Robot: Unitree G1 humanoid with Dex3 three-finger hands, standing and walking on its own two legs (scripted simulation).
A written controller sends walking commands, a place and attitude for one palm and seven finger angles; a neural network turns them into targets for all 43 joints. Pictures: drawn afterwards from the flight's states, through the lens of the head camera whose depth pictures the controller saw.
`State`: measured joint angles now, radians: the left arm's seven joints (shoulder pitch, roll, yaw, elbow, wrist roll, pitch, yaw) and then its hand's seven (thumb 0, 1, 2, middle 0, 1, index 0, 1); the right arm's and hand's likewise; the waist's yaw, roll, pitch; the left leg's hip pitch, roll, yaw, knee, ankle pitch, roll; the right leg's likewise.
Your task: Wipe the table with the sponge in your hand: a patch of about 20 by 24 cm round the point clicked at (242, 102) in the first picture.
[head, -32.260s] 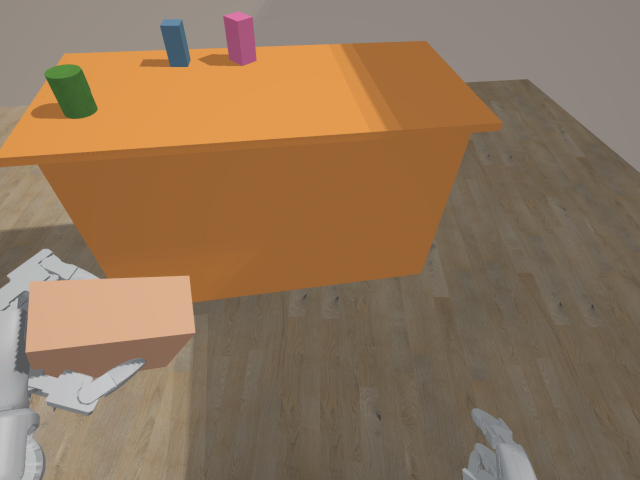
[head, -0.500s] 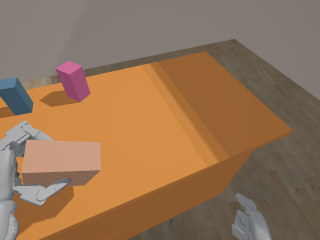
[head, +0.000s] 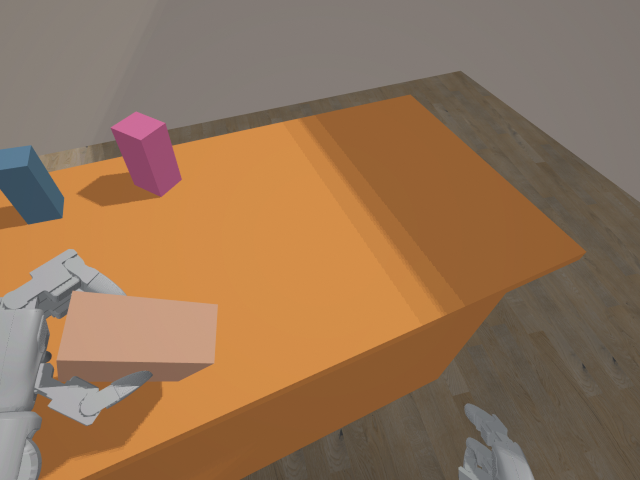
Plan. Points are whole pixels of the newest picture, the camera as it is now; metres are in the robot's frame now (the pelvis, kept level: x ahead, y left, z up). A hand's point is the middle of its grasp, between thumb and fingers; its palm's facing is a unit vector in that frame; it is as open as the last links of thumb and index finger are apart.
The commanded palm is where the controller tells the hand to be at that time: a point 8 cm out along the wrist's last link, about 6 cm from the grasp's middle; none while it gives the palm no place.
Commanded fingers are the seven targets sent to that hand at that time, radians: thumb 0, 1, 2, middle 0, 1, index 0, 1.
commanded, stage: come to a stop and stand still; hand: left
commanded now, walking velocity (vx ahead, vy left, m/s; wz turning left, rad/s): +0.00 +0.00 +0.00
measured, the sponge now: (156, 345) +0.22 +0.19 +0.10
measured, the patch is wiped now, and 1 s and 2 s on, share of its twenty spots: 0.00 0.00 0.00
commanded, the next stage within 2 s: look again from close up in 0.44 s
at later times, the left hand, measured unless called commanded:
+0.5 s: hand (63, 316) +0.22 +0.26 +0.14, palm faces +0.36 -0.85 -0.39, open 9.9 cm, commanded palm +0.16 +0.29 +0.17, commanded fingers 0.00 0.10 1.30 -1.20 -1.60 -1.20 -1.60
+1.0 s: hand (61, 293) +0.23 +0.26 +0.17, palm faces +0.36 -0.77 -0.52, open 9.9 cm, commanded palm +0.16 +0.28 +0.18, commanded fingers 0.00 0.10 1.30 -1.20 -1.60 -1.20 -1.60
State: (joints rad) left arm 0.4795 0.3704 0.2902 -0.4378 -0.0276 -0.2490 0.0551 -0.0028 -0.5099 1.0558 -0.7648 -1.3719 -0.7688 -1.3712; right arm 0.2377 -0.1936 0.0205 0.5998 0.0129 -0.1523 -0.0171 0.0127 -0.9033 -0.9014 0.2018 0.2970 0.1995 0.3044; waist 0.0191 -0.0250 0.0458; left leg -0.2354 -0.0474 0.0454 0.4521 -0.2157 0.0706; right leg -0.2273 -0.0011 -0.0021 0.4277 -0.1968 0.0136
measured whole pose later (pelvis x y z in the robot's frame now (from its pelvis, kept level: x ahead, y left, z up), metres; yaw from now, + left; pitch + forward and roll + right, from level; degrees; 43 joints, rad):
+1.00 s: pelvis +0.00 -0.01 +0.00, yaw +3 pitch +0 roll -1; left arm 0.23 0.52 0.33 -0.39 0.04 -0.18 0.04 0.00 -0.52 1.06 -0.77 -1.37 -0.78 -1.37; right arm 0.25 -0.21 0.04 0.56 0.01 -0.14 -0.06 0.01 -0.90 -0.90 0.20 0.30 0.20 0.30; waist 0.06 -0.03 0.06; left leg -0.26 -0.06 0.00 0.49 -0.22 0.06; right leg -0.23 0.00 -0.03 0.46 -0.22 -0.01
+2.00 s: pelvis +0.00 -0.06 -0.02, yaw +1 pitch -1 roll +1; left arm 0.22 0.68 0.28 -0.33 0.35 0.40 -0.04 0.00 -0.52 1.05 -0.78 -1.39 -0.78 -1.39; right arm 0.14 -0.32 0.01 0.60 0.06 0.03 -0.14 0.01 -0.91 -0.90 0.20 0.30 0.20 0.30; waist 0.09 0.10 -0.02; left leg -0.32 -0.01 0.00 0.65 -0.31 -0.01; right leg -0.33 0.05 -0.03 0.68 -0.33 -0.07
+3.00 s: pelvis -0.01 -0.04 +0.00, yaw +1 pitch -4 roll +1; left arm 0.09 0.57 -0.09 -0.37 0.81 0.53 -0.12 0.00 -0.51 1.03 -0.79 -1.39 -0.79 -1.39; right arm -0.01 -0.26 0.09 0.63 0.04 0.04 -0.09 0.01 -0.90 -0.90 0.20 0.30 0.25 0.34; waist 0.14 0.10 0.03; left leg -0.17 -0.04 0.01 0.43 -0.19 0.03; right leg -0.19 0.02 0.00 0.48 -0.22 -0.04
